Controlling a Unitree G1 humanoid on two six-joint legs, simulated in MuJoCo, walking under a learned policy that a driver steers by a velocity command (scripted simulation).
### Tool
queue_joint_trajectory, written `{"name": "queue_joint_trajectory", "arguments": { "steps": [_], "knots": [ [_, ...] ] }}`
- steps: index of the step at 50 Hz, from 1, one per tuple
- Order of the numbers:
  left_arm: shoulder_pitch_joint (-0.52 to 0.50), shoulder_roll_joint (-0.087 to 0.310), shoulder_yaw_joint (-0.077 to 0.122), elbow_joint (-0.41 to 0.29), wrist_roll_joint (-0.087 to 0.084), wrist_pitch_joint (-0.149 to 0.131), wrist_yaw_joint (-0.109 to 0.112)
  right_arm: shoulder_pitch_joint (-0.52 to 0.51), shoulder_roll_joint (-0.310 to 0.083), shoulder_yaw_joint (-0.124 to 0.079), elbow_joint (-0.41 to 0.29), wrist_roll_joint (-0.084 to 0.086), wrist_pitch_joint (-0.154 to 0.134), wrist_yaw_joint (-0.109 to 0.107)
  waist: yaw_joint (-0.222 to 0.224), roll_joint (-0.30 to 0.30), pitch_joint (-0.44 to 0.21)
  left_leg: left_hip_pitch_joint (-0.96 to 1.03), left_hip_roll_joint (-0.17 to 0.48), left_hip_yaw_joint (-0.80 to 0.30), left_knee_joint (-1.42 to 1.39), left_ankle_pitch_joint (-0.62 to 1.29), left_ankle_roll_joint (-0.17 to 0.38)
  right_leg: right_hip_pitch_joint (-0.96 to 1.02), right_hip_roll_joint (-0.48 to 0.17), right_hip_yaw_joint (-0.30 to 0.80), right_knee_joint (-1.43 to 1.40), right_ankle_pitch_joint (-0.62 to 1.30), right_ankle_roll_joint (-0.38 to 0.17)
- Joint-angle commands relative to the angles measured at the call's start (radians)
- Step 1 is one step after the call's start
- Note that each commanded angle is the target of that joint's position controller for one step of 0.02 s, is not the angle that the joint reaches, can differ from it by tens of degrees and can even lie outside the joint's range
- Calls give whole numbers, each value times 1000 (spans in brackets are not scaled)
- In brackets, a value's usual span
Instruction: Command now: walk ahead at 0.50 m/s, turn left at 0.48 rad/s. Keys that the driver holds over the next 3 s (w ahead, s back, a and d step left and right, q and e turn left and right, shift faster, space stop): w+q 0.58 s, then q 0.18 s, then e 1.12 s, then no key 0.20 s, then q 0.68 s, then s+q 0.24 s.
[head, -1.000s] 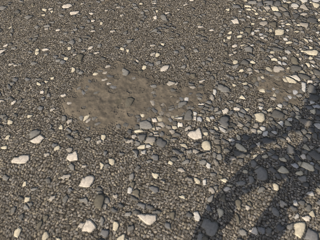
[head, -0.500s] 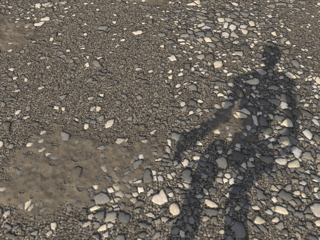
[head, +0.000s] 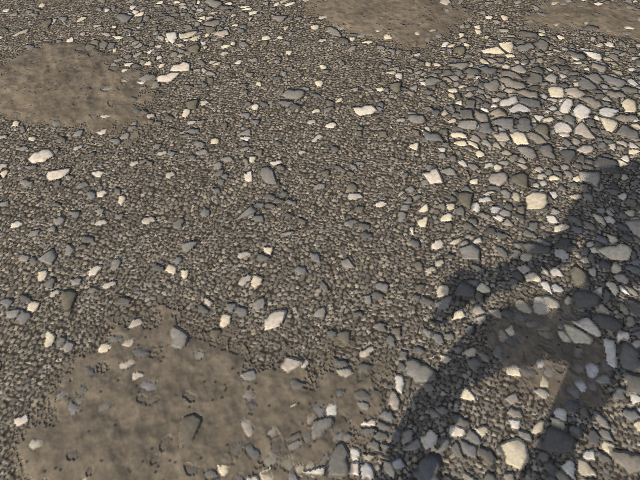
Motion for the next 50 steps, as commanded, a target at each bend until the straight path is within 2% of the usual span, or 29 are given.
{"name": "queue_joint_trajectory", "arguments": {
  "steps": [1, 6, 11, 13, 14, 15, 16, 17, 18, 19, 20, 21, 22, 23, 26, 31, 35, 38, 39, 40, 41, 42, 43, 44, 45, 46, 47, 48, 50],
  "knots": [
    [-33, 122, 36, -35, 0, -28, 6, -9, -17, -6, -86, -6, 10, 4, -12, -133, 6, -157, 70, -55, -47, 89, -16, 94, -288, 192, -241, 177, -175],
    [-8, 174, 53, 1, -4, -19, 20, -143, 2, 8, -133, -9, 4, 34, 27, -100, 36, -114, 53, -1, -328, 326, -5, 112, -261, 14, -258, 235, -149],
    [53, 219, 69, 43, -30, 6, 23, -267, -23, 5, -198, -11, 9, 57, 54, -93, 70, -113, 26, 59, -467, 266, 48, 247, -302, -59, -203, 293, -111],
    [50, 249, 78, 47, -39, 21, 26, -243, -50, -9, -210, -14, 14, 61, 22, -118, 33, -28, -29, 113, -481, 164, 86, 290, -304, -92, -86, 575, -89],
    [44, 261, 81, 46, -44, 30, 28, -170, -77, -26, -198, -14, 17, 59, -26, -127, -19, 83, -73, 147, -490, 126, 111, 287, -292, -114, 41, 733, -74],
    [34, 251, 75, 42, -46, 38, 31, -17, -122, -55, -158, -10, 20, 52, -111, -108, -98, 298, -125, 165, -543, 166, 145, 221, -255, -149, 246, 781, -44],
    [57, 211, 57, 28, -21, 34, 35, 157, -206, -93, -114, -4, 31, 32, -178, -16, -191, 607, -56, 9, -560, 183, 198, -13, -213, -154, 551, 522, 6],
    [144, 62, 10, -34, 19, 10, 25, 110, -322, -104, -126, 4, 24, 25, -44, 256, -260, 888, 198, -576, -679, -7, 381, -458, -5, -68, 900, -381, 71],
    [51, 141, 17, -40, -18, -26, 12, 134, -245, -79, -166, -4, 6, 32, -120, 125, -384, 930, 262, -799, -827, -153, 414, -556, 7, 168, 1004, -428, 55],
    [-43, 192, 30, -69, -56, -44, 6, 104, -185, -61, -152, -13, -11, 36, -131, 67, -240, 845, 239, -661, -848, -87, 362, -637, -37, 170, 991, -326, 31],
    [-55, 177, 24, -69, -44, -54, 11, 54, -159, -53, -154, -11, -19, 35, -91, 6, -158, 707, 196, -540, -840, 8, 328, -606, -80, 167, 910, -238, 17],
    [-51, 178, 28, -56, -16, -55, 19, -16, -127, -43, -166, -15, -20, 32, -48, -23, -106, 572, 157, -443, -840, 127, 300, -535, -111, 170, 822, -181, 22],
    [-31, 185, 35, -49, -5, -46, 20, -59, -101, -33, -184, -27, -20, 27, -12, -6, -89, 480, 127, -383, -859, 222, 290, -459, -131, 179, 773, -142, 25],
    [-21, 182, 37, -49, -1, -34, 18, -75, -98, -32, -193, -32, -21, 24, 5, 5, -84, 427, 116, -361, -878, 275, 294, -419, -131, 176, 740, -122, 35],
    [-54, 139, 27, -63, 9, -10, 20, -49, -122, -39, -180, -23, -27, 6, 8, -14, -52, 332, 82, -272, -903, 392, 299, -399, -110, 148, 601, -35, 78],
    [-242, 95, 5, -113, 5, -15, 7, 19, -142, -47, -145, -14, -11, -17, -56, 21, 2, 260, 0, -190, -860, 406, 216, -305, -23, 126, 232, 263, 96],
    [-269, 130, 18, -130, -3, -21, -8, 69, -135, -51, -122, -8, 18, -30, -60, 49, -37, 348, 17, -281, -728, 449, 171, -237, 27, 157, 123, 261, 70],
    [-164, 161, 36, -106, 5, -30, -5, 1, -113, -48, -155, -9, 31, -40, 10, 74, -81, 395, -7, -341, -559, 476, 122, -118, 14, 156, 34, 254, 21],
    [-88, 193, 42, -96, 24, -35, 0, -2, -68, -32, -170, -19, 27, -38, 39, 30, -172, 368, -58, -288, -409, 428, 83, 47, -73, 193, 35, 447, -25],
    [-28, 239, 43, -96, 44, -32, 4, 119, 1, -10, -172, -44, 23, -37, -4, -179, -309, 183, -157, -205, -136, -92, 27, 343, -294, 398, 132, 874, -134],
    [20, 231, 46, -60, 26, -11, -5, 285, -30, -4, -151, -18, 21, -31, -44, -387, -430, -2, -207, -161, 98, -433, -22, 495, -469, 741, 92, 738, -318],
    [-23, 152, 26, -81, 1, -2, -12, 272, -105, -20, -107, -12, 33, -31, -25, -228, -376, -22, -144, -202, 166, -357, -49, 397, -413, 742, 32, 448, -294],
    [-78, 92, 3, -86, 1, 7, -15, 156, -120, -24, -113, -12, 51, -34, -6, -157, -257, -32, -112, -165, 161, -290, -69, 286, -339, 607, 14, 303, -239],
    [-133, 71, -13, -85, 4, 17, -22, 90, -115, -25, -121, -25, 67, -38, -16, -119, -176, -20, -80, -118, 95, -255, -79, 167, -280, 530, -19, 219, -207],
    [-176, 82, -12, -84, 0, 27, -22, 40, -110, -26, -142, -38, 76, -40, -29, -133, -110, 8, -51, -95, -9, -220, -82, 62, -244, 496, -47, 161, -191],
    [-192, 108, -4, -78, 2, 39, -20, 27, -80, -18, -146, -39, 78, -38, -43, -165, -71, 85, -45, -61, -148, -211, -80, -28, -190, 434, -68, 166, -162],
    [-191, 133, 6, -74, 4, 46, -16, 24, -51, -10, -142, -41, 74, -40, -42, -195, -65, 153, -67, -23, -246, -213, -83, -68, -152, 392, -71, 226, -158],
    [-172, 159, 17, -70, 3, 52, -11, 24, -33, -5, -139, -41, 67, -43, -36, -210, -85, 188, -81, -8, -315, -205, -83, -52, -145, 384, -60, 283, -169],
    [-145, 193, 32, -69, -9, 62, -2, 21, -43, -7, -129, -35, 61, -45, -26, -204, -142, 235, -95, -14, -401, -99, -74, -4, -171, 425, -56, 274, -193]
  ]
}}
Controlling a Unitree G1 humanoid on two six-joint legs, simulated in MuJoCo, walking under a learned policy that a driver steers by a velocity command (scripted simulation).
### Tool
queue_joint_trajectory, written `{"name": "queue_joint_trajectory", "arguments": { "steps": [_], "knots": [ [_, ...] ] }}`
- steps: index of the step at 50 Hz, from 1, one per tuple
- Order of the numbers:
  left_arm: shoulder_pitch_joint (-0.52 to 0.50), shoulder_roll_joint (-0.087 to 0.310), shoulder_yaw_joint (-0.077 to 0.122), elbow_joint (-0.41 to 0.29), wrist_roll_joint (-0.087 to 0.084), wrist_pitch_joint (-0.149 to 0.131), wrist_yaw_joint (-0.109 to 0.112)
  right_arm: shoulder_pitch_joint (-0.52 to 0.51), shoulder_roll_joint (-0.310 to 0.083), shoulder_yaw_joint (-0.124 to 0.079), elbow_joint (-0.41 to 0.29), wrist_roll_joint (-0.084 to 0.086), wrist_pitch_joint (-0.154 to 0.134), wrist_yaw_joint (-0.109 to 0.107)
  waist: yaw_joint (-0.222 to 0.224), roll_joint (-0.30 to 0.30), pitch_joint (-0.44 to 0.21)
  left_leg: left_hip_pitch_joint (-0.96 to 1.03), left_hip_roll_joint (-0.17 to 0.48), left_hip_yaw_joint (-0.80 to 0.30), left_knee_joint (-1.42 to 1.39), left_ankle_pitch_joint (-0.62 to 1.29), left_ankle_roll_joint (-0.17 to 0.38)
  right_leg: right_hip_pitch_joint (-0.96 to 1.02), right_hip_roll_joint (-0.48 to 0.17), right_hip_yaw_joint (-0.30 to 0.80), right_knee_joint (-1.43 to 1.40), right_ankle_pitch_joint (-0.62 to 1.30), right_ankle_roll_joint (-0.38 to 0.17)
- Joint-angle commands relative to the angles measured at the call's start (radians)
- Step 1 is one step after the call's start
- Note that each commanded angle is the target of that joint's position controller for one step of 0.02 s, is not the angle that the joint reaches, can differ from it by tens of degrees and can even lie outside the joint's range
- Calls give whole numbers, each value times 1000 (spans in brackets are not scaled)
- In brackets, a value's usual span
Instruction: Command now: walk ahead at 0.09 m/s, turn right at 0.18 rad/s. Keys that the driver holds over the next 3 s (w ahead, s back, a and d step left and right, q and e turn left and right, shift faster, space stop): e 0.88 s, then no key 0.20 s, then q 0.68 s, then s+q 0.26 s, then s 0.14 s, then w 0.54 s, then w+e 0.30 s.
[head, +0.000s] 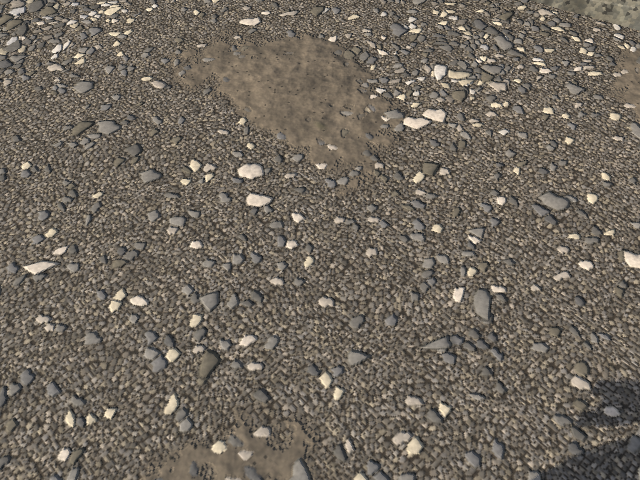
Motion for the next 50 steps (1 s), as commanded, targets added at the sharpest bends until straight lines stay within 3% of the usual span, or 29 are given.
{"name": "queue_joint_trajectory", "arguments": {
  "steps": [1, 5, 6, 7, 8, 9, 10, 12, 14, 16, 19, 21, 23, 24, 25, 26, 27, 28, 29, 30, 32, 36, 42, 45, 46, 47, 48, 49, 50],
  "knots": [
    [-49, 217, 64, -78, -17, 5, 15, 102, -83, -26, -24, 3, -9, -7, -32, -154, -202, 88, -20, 21, -148, 121, 8, 161, -227, 307, -150, 132, -186],
    [-69, 202, 65, -86, -37, 34, 33, 68, -84, -32, -30, -6, -20, 5, -54, -136, -152, 214, -24, 34, -356, 286, 65, 34, -180, 329, -143, -138, -128],
    [-51, 182, 59, -84, -35, 36, 36, 74, -113, -40, -39, -14, -25, 3, -56, -102, -150, 277, 42, -13, -400, 299, 99, -32, -153, 311, -102, -200, -91],
    [-41, 148, 52, -99, -31, 33, 35, 75, -181, -58, -40, -27, -24, -1, -35, 53, -128, 285, 159, -125, -449, 239, 166, -127, -69, 196, 1, -291, -34],
    [-45, 142, 50, -107, -33, 29, 35, 69, -186, -63, -36, -36, -23, 0, -34, 205, -108, 237, 275, -255, -529, 291, 254, -154, 23, 49, 167, -355, 10],
    [-20, 171, 63, -100, -27, 24, 33, 18, -168, -57, -60, -45, -28, -3, -38, 237, -102, 232, 367, -317, -547, 450, 319, -185, 10, 11, 385, -452, 43],
    [15, 201, 81, -79, -30, 28, 33, -5, -140, -48, -73, -40, -36, -9, -27, 177, -112, 243, 369, -287, -524, 593, 330, -205, -6, 28, 544, -476, 64],
    [69, 183, 85, -54, -32, 50, 39, -67, -118, -41, -80, -9, -47, -12, 1, 110, -107, 284, 321, -163, -471, 742, 287, -248, -37, 36, 648, -411, 98],
    [43, 139, 70, -70, -36, 63, 35, -62, -123, -45, -68, -2, -40, -10, -15, 115, -97, 305, 278, -73, -463, 792, 272, -254, -53, -7, 596, -351, 124],
    [0, 120, 57, -102, -40, 66, 22, -52, -136, -53, -61, -3, -26, -10, -38, 143, -114, 315, 262, -16, -454, 781, 271, -194, -69, -49, 475, -309, 134],
    [-26, 137, 56, -139, -39, 69, 1, -36, -174, -68, -51, 3, -13, -5, -57, 174, -139, 304, 289, 13, -439, 774, 275, -74, -67, -99, 314, -287, 114],
    [0, 157, 66, -143, -37, 74, -7, -41, -187, -73, -43, 18, -16, 0, -42, 175, -139, 296, 304, 22, -404, 743, 260, -13, -56, -125, 198, -234, 85],
    [72, 175, 80, -123, -28, 76, -1, -35, -167, -69, -26, 35, -27, 5, 1, 136, -144, 216, 270, 81, -296, 636, 188, 151, -22, -132, -5, -49, 30],
    [111, 239, 101, -124, -27, 76, 13, 21, -132, -61, -8, 15, -36, 11, 0, -11, -175, 83, 206, 166, -124, 444, 101, 319, -101, 12, -62, 226, -21],
    [125, 375, 127, -149, -15, 73, 30, -1, -58, -31, -64, -45, -42, 17, -20, -338, -188, -232, 53, 210, 186, -166, -11, 475, -391, 410, -46, 669, -207],
    [167, 323, 110, -154, 17, 51, 17, -107, -103, -43, -85, -22, -46, 10, 77, -226, -270, -286, 10, 39, 348, -239, -12, 435, -453, 495, -85, 597, -348],
    [131, 296, 100, -150, 17, 32, 13, -130, -132, -52, -84, 5, -41, 5, 58, -145, -215, -304, 31, 11, 400, -170, 1, 398, -402, 409, -97, 500, -317],
    [77, 270, 96, -149, -3, 24, 20, -119, -133, -56, -71, 8, -36, -3, 29, -105, -176, -312, 46, 3, 376, -82, 9, 363, -343, 345, -98, 395, -260],
    [36, 241, 86, -156, -21, 27, 28, -110, -136, -60, -57, 0, -30, -12, 14, -86, -154, -309, 56, -4, 338, -21, 6, 334, -310, 313, -101, 334, -222],
    [7, 235, 80, -161, -27, 34, 37, -93, -139, -63, -54, -4, -27, -15, -7, -99, -148, -260, 51, -5, 312, 31, -1, 281, -280, 287, -111, 312, -207],
    [0, 230, 78, -169, -18, 43, 47, -62, -117, -60, -46, -1, -31, -9, -21, -120, -165, -207, 22, 9, 261, 97, -13, 252, -247, 266, -119, 287, -203],
    [16, 244, 85, -169, -22, 53, 60, -86, -86, -46, -50, 1, -37, -1, -2, -128, -167, -152, -1, 0, 46, 144, -25, 241, -225, 298, -116, 154, -198],
    [0, 256, 92, -180, -24, 66, 49, -90, -107, -51, -61, 12, -56, 21, 10, -168, -143, -23, -36, -9, -160, 131, -2, 177, -211, 429, -102, 52, -190],
    [-37, 241, 86, -189, -37, 75, 52, -19, -105, -57, -43, 13, -72, 33, -36, -164, -160, 112, -34, 11, -404, 270, 31, 173, -174, 447, -36, 84, -142],
    [-13, 213, 77, -186, -36, 76, 56, 0, -127, -63, -38, 4, -74, 32, -35, -132, -173, 207, 28, -21, -476, 375, 57, 126, -136, 414, 11, 5, -95],
    [47, 156, 60, -180, -18, 73, 54, -3, -186, -71, -54, -15, -70, 27, 4, 58, -202, 300, 226, -211, -521, 486, 131, 34, -39, 289, 195, -253, -32],
    [23, 186, 71, -207, -27, 64, 58, -23, -226, -76, -48, -47, -64, 31, 19, 285, -127, 242, 359, -428, -555, 591, 304, -134, 89, 128, 362, -530, 20],
    [54, 260, 93, -180, -11, 58, 62, -54, -169, -62, -72, -38, -69, 31, 8, 196, -126, 208, 390, -428, -555, 568, 365, -138, 35, 150, 568, -542, 60],
    [67, 276, 105, -155, -20, 60, 60, -88, -135, -49, -76, -26, -70, 28, 21, 143, -112, 189, 337, -338, -541, 538, 335, -139, 30, 148, 650, -482, 75]
  ]
}}
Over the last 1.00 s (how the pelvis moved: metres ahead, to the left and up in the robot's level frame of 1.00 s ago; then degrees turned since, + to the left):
0.48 0.12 -0.01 28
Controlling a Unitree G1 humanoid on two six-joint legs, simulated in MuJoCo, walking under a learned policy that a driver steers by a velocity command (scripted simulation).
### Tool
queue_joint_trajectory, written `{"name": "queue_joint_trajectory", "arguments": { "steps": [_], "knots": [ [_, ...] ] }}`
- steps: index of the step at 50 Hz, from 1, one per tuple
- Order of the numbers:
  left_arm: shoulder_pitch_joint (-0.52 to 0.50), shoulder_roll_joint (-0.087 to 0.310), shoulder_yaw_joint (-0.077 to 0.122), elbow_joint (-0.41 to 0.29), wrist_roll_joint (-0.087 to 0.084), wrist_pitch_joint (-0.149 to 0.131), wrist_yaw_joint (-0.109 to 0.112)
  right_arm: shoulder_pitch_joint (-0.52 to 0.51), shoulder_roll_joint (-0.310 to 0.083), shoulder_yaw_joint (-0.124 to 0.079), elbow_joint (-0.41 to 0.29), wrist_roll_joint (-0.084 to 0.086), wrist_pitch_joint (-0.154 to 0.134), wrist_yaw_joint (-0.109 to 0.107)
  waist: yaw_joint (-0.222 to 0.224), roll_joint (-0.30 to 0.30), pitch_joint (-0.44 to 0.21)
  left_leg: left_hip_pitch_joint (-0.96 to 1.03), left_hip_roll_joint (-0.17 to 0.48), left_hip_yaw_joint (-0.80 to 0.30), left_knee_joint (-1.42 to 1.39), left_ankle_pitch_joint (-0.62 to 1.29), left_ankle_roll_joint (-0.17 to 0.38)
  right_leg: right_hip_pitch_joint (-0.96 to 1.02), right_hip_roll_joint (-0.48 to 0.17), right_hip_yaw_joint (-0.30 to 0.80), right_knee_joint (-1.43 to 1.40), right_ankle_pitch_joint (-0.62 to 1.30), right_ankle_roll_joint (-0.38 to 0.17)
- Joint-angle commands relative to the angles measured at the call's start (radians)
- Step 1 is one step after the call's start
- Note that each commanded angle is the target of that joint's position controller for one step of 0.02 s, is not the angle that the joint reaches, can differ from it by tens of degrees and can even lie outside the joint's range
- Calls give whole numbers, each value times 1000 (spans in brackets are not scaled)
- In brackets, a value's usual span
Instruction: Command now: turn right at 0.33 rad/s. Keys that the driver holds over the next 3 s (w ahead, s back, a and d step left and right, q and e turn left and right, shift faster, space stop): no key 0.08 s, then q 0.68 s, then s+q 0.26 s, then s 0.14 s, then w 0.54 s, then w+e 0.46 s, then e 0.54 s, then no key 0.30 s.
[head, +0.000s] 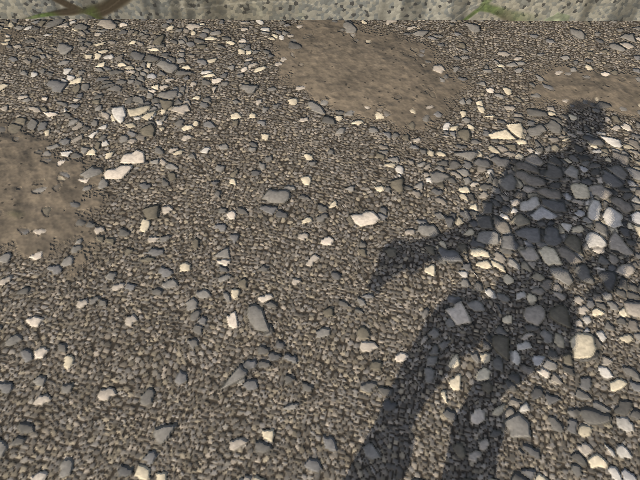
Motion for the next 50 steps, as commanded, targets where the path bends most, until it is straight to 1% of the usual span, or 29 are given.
{"name": "queue_joint_trajectory", "arguments": {
  "steps": [1, 2, 3, 4, 6, 7, 8, 11, 12, 13, 14, 15, 17, 18, 19, 21, 23, 26, 28, 29, 30, 31, 32, 33, 34, 36, 38, 43, 50],
  "knots": [
    [71, 150, 56, -22, 2, -8, 10, -80, -130, -26, -89, 10, -14, -7, 37, 167, -63, 88, 305, -295, -187, 232, 201, -111, -44, -3, 334, -58, 59],
    [70, 126, 50, -16, 5, -1, 11, -86, -117, -19, -84, 25, -14, -9, 28, 170, -49, 102, 285, -263, -179, 242, 190, -131, -47, -1, 349, -12, 75],
    [66, 92, 39, -13, 2, 1, 9, -78, -108, -12, -78, 26, -10, -11, 24, 173, -47, 97, 259, -218, -174, 279, 186, -113, -48, -16, 326, 9, 87],
    [52, 70, 30, -18, -1, 0, 6, -68, -100, -9, -71, 22, -6, -12, 16, 185, -51, 106, 238, -183, -172, 296, 185, -91, -55, -41, 267, 24, 95],
    [24, 2, 1, -25, 13, -5, 1, -67, -73, 5, -58, 17, -2, -8, 8, 213, -85, 115, 201, -146, -155, 307, 170, 23, -114, -102, 28, 28, 103],
    [-2, -22, -10, -30, 18, -10, -3, -50, -87, 1, -51, 20, 4, -4, -13, 240, -85, 112, 192, -149, -150, 307, 169, 77, -120, -134, -84, 9, 104],
    [-14, -8, -5, -29, 14, -14, -4, -18, -118, -7, -42, 25, 12, -2, -30, 256, -80, 118, 194, -173, -138, 307, 174, 108, -105, -158, -171, 17, 104],
    [50, 64, 18, 7, 9, -23, -3, 26, -167, -17, -30, 52, 16, 0, -5, 217, -66, 59, 187, -229, -109, 319, 136, 282, -94, -162, -482, 323, 47],
    [80, 114, 28, 3, 15, -24, 7, 34, -163, -14, -33, 45, 4, 3, -2, 160, -99, -6, 178, -226, -87, 268, 90, 380, -173, -104, -453, 429, 11],
    [85, 188, 46, 7, 26, -18, 17, 32, -124, -3, -55, 33, -12, 12, -31, -7, -120, -87, 93, -130, -16, 163, 34, 414, -269, -40, -381, 553, -53],
    [92, 160, 47, 20, 29, -14, 12, -3, -100, 5, -60, 38, -16, 11, -6, -110, -128, -87, 26, -30, 57, -14, -13, 350, -307, -1, -410, 476, -124],
    [64, 125, 38, 10, 30, -15, 10, -26, -119, -1, -65, 39, -11, 9, 3, -121, -88, -121, 16, -5, 119, -71, -32, 323, -348, 41, -447, 440, -161],
    [38, 108, 34, -1, 28, -23, 19, -29, -127, -13, -70, 43, 9, 2, 14, -169, -50, -194, 17, 23, 282, -213, -39, 309, -409, 79, -464, 521, -201],
    [41, 104, 31, -2, 29, -33, 23, -26, -130, -20, -76, 43, 19, 2, 22, -171, -42, -239, 36, 12, 405, -326, -46, 316, -456, 98, -461, 634, -232],
    [43, 104, 30, 2, 26, -39, 25, -17, -124, -23, -78, 46, 29, 4, 17, -136, -37, -273, 52, 1, 480, -366, -54, 325, -477, 88, -455, 716, -248],
    [6, 113, 36, 6, 14, -43, 25, -3, -96, -17, -79, 49, 44, 8, 2, -96, -33, -268, 74, 18, 461, -315, -67, 322, -447, 6, -444, 748, -226],
    [-25, 123, 41, 5, 10, -33, 24, -9, -84, -9, -91, 50, 51, 19, 6, -109, -50, -192, 76, 59, 378, -239, -71, 298, -416, -68, -434, 754, -206],
    [-25, 135, 45, 13, -4, -22, 20, 12, -107, -18, -107, 55, 58, 39, 1, -113, -82, -85, 54, 109, 199, -128, -48, 301, -411, -121, -381, 714, -178],
    [-4, 117, 40, 30, -19, -28, 15, 82, -128, -34, -90, 44, 62, 33, -33, -56, -100, 79, 8, 122, -3, 53, -1, 223, -369, -188, -256, 551, -108],
    [52, 76, 30, 41, 7, -35, 9, 108, -204, -57, -99, 42, 60, 19, -22, 137, -109, 226, 109, -63, -77, 347, 54, 64, -289, -282, -46, 299, -19],
    [-4, 21, 6, -24, 52, -40, 9, 113, -332, -77, -139, 24, 49, 13, -22, 394, -106, 284, 397, -499, -128, 648, 268, -216, -119, -278, 216, -214, 71],
    [-73, 68, 19, -33, 31, -43, 16, 153, -279, -61, -138, -5, 27, 23, -90, 255, -178, 258, 431, -544, -161, 550, 362, -226, -115, -124, 382, -257, 67],
    [-75, 90, 27, -31, 9, -39, 17, 109, -252, -50, -136, -2, 9, 25, -58, 200, -127, 220, 384, -454, -163, 458, 325, -244, -138, -105, 423, -178, 53],
    [-55, 99, 33, -11, 9, -35, 22, 57, -230, -47, -137, 19, 4, 19, -32, 148, -94, 194, 323, -380, -160, 355, 266, -246, -158, -103, 397, -87, 47],
    [-51, 108, 38, -1, 17, -33, 29, 17, -209, -38, -143, 35, 8, 10, -20, 134, -75, 174, 289, -343, -159, 316, 226, -243, -170, -96, 354, -15, 51],
    [-26, 95, 39, 11, 18, -35, 24, -3, -197, -28, -154, 34, 18, -5, 0, 158, -92, 124, 235, -289, -168, 345, 207, -164, -144, -110, 341, 80, 67],
    [-17, 72, 32, 16, 13, -38, 19, 5, -192, -27, -158, 32, 23, -15, -1, 159, -109, 145, 217, -276, -167, 339, 211, -152, -129, -113, 274, 119, 81],
    [-42, 54, 24, 18, 11, -38, 21, 25, -220, -39, -159, 31, 44, -29, -23, 163, -112, 174, 231, -333, -110, 530, 220, -132, -101, -86, 146, 95, 117],
    [-20, 54, 24, 38, -1, -41, 12, -8, -215, -42, -166, 31, 70, -34, -31, 184, -138, 168, 223, -451, -71, 607, 205, -52, -74, -55, 66, 59, 117]
  ]
}}
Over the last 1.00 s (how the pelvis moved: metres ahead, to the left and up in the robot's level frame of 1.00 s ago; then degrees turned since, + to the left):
0.05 0.00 0.00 -33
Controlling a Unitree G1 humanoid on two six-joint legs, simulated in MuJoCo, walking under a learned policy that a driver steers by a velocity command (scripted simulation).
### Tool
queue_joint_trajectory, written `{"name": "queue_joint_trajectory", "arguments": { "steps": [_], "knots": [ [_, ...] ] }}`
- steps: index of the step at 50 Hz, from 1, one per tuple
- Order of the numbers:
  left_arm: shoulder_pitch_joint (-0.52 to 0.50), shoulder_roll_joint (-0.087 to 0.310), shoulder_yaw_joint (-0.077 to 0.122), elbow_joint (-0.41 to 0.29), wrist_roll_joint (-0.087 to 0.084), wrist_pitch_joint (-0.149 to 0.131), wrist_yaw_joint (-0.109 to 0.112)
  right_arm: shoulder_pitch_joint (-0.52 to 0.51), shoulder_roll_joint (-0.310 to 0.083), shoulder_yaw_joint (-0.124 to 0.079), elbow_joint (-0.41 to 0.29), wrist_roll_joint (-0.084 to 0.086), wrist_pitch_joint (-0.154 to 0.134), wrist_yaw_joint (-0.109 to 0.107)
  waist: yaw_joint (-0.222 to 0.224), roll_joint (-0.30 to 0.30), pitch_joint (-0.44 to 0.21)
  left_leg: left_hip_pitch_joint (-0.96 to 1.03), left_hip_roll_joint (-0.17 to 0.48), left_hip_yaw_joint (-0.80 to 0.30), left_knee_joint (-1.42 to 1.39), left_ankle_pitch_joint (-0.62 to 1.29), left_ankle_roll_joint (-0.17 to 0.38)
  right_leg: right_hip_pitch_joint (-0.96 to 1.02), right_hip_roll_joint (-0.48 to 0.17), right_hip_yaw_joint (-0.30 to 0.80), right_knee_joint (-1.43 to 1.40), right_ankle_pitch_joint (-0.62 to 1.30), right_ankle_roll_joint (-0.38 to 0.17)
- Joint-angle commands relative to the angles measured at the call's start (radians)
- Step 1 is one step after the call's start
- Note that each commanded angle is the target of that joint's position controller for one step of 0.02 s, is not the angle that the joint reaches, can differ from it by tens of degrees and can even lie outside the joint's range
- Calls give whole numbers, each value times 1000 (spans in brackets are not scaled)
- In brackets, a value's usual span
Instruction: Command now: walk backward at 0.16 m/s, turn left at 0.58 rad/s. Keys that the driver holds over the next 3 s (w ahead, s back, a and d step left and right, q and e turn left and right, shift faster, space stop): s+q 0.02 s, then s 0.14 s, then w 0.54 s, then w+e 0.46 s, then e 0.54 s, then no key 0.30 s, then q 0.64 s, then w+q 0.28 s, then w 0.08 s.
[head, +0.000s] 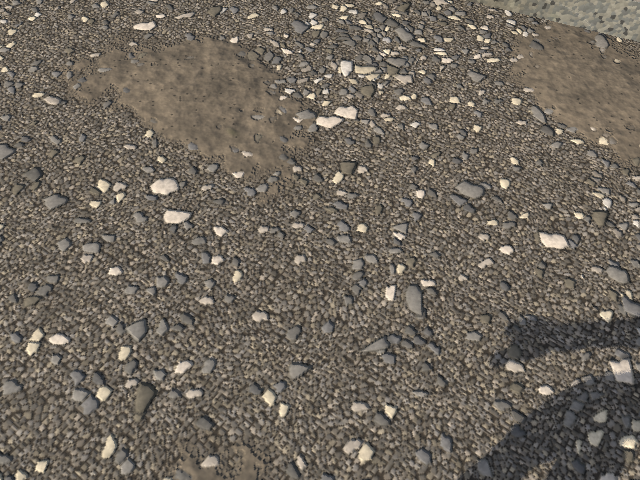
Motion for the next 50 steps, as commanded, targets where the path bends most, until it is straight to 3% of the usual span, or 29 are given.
{"name": "queue_joint_trajectory", "arguments": {
  "steps": [1, 6, 8, 9, 10, 11, 12, 13, 14, 15, 17, 21, 24, 29, 31, 32, 33, 34, 35, 36, 37, 40, 42, 45, 47, 50],
  "knots": [
    [27, 82, 21, -51, -5, -18, -6, -6, -171, -53, -65, 1, -1, -6, -5, 141, -188, 216, 287, -317, -47, 561, 166, -5, 2, 19, -37, -20, -4],
    [89, 85, 23, -24, -16, -26, -30, -15, -157, -50, -47, 7, 13, -3, -13, 170, -215, 234, 277, -342, -28, 577, 142, 113, -7, -17, -213, -12, -28],
    [139, 75, 26, -2, -14, -29, -37, -36, -151, -48, -41, 23, 18, -4, 16, 163, -196, 184, 237, -323, -18, 446, 105, 202, -2, -50, -415, 132, -55],
    [145, 92, 31, -2, -5, -28, -37, -14, -142, -47, -31, 33, 18, -6, 18, 133, -187, 122, 187, -290, -11, 206, 67, 268, -29, -34, -520, 229, -86],
    [129, 153, 40, -22, 14, -24, -34, 53, -109, -38, -11, 13, 14, -2, -14, -42, -178, -9, 72, -173, 119, -182, 5, 345, -207, 161, -598, 238, -157],
    [121, 202, 43, -42, 39, -23, -33, 55, -129, -47, -11, 2, 1, -6, -2, -190, -120, -164, -98, -39, 294, -454, -59, 296, -375, 350, -631, 275, -301],
    [108, 203, 39, -46, 72, -37, -35, 7, -163, -64, -29, -3, -14, -13, 22, -213, -102, -180, -27, -58, 473, -445, -82, 157, -435, 471, -699, -32, -393],
    [37, 159, 24, -56, 59, -48, -32, -4, -179, -69, -12, 2, -20, -14, -1, -178, -49, -192, -1, -64, 544, -340, -80, 134, -359, 403, -731, -228, -347],
    [6, 118, 9, -50, 35, -54, -21, 21, -147, -62, 18, -8, -20, -13, -18, -184, -28, -217, 1, -39, 575, -255, -99, 163, -297, 335, -741, -252, -294],
    [23, 87, -5, -40, 17, -61, -14, 53, -125, -55, 49, -14, -20, -13, -9, -185, -30, -233, 12, -18, 606, -202, -121, 221, -269, 294, -743, -221, -276],
    [104, 103, -6, -17, 1, -61, -2, 40, -114, -51, 58, -8, -39, -3, 23, -160, -12, -303, 40, 72, 626, -150, -139, 320, -251, 261, -752, -188, -281],
    [244, 129, -2, 14, 1, -66, 7, -73, -72, -31, 37, 11, -79, 6, 103, -159, 17, -367, 109, 158, 444, -119, -144, 447, -261, 251, -776, -119, -303],
    [263, 153, 4, 15, -3, -67, 3, -77, -44, -17, 43, 16, -105, 20, 112, -172, 10, -258, 114, 188, 261, -121, -129, 413, -260, 216, -781, -56, -313],
    [261, 183, 9, 8, -21, -64, -16, -47, -51, -8, 62, 28, -133, 42, 87, -165, 10, -32, 99, 219, 49, -115, -80, 261, -278, 205, -757, -51, -342],
    [238, 172, 4, 1, -27, -57, -21, 24, -56, -10, 93, 29, -140, 45, 34, -130, -12, 126, 92, 233, -73, -6, -49, 187, -261, 186, -703, -48, -320],
    [240, 145, -6, -1, -21, -57, -24, 84, -68, -16, 117, 32, -140, 40, 3, -104, -40, 244, 85, 235, -99, -6, -37, 130, -236, 165, -649, -38, -298],
    [231, 92, -25, -5, -8, -63, -29, 174, -85, -23, 138, 38, -140, 31, -43, -77, -87, 400, 137, 173, -112, -37, -20, 39, -192, 116, -536, -26, -258],
    [199, -3, -55, -30, 16, -74, -40, 301, -141, -31, 152, 26, -137, 21, -94, 104, -167, 555, 336, -82, -175, -181, 33, -93, -92, -15, -191, -70, -187],
    [189, 37, -40, -91, -8, -96, -33, 323, -263, -62, 163, 6, -138, 38, -73, 264, -129, 524, 510, -434, -287, -465, 174, -318, -28, -88, 32, -158, -165],
    [178, 127, -16, -78, -32, -106, -30, 268, -179, -42, 155, 2, -148, 46, -61, 162, -41, 451, 505, -431, -317, -565, 200, -383, -99, -28, 172, -114, -171],
    [179, 141, -9, -65, -44, -107, -39, 218, -117, -23, 147, -1, -155, 47, -39, 161, 12, 421, 445, -325, -324, -499, 166, -413, -119, -11, 204, -13, -179],
    [163, 97, -11, -37, -25, -100, -55, 155, -68, -9, 139, -9, -153, 45, -16, 119, 27, 353, 338, -53, -341, -121, 105, -381, -157, -11, 191, 177, -160],
    [159, 68, -16, -36, -23, -95, -61, 168, -68, -10, 147, -17, -160, 43, -16, 107, 10, 323, 314, 53, -349, 63, 105, -363, -141, -12, 186, 267, -136],
    [104, 54, -19, -70, -18, -90, -57, 161, -70, -8, 160, -17, -164, 40, -18, 87, 28, 270, 295, 166, -375, 197, 108, -334, -117, -19, 37, 382, -106],
    [42, 35, -29, -98, -13, -93, -66, 158, -79, -5, 167, -13, -164, 35, -32, 84, 41, 239, 280, 236, -393, 235, 92, -271, -112, -77, -103, 473, -108],
    [-69, 0, -46, -152, -12, -99, -90, 223, -98, -7, 200, -3, -158, 26, -70, 53, 72, 281, 310, 283, -392, 297, 82, -243, -105, -134, -241, 517, -135]
  ]
}}
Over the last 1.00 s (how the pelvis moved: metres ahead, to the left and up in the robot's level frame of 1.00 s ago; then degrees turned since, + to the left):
-0.02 0.01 0.01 25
